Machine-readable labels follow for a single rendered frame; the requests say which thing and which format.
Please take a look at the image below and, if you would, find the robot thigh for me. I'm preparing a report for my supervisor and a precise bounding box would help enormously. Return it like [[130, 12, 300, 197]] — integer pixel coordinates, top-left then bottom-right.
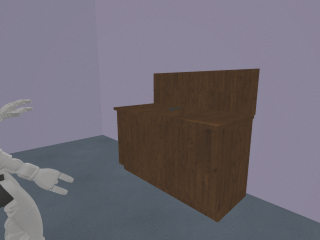
[[4, 171, 22, 234], [0, 179, 43, 240]]

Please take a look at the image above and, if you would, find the counter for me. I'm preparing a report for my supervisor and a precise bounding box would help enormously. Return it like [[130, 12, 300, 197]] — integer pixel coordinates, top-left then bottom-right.
[[113, 68, 260, 222]]

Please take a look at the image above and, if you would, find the right robot hand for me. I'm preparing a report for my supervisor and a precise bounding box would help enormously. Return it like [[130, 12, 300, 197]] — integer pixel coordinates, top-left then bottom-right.
[[33, 168, 74, 195]]

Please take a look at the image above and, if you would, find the tap lever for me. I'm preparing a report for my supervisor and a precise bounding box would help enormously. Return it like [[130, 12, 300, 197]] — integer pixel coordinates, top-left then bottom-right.
[[169, 107, 181, 111]]

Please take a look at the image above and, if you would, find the robot right thigh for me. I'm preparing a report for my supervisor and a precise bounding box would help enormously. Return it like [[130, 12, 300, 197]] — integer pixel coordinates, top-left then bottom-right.
[[0, 179, 43, 240]]

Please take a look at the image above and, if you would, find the robot right forearm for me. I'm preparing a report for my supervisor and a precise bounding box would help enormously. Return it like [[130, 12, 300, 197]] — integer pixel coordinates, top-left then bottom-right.
[[0, 148, 40, 181]]

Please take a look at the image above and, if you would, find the robot left thigh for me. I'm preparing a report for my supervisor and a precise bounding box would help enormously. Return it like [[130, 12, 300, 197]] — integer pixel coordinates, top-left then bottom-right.
[[4, 171, 22, 234]]

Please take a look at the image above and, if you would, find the left robot hand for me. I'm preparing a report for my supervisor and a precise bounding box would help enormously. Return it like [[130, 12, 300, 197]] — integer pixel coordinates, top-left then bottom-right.
[[0, 99, 33, 119]]

